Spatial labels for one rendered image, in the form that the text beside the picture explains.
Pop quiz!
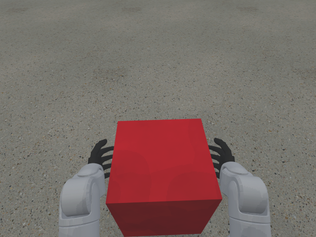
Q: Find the right robot forearm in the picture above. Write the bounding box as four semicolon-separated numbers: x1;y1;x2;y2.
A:
220;161;271;237

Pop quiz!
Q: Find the robot left hand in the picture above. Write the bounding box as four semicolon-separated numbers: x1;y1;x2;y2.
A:
88;139;114;179

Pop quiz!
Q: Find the carton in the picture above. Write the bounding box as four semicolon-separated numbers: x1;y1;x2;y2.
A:
106;118;222;237

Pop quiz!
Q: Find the robot right hand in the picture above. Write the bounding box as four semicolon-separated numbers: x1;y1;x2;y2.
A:
208;138;235;179

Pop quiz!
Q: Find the left robot forearm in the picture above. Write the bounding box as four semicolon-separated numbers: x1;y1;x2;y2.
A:
58;163;106;237

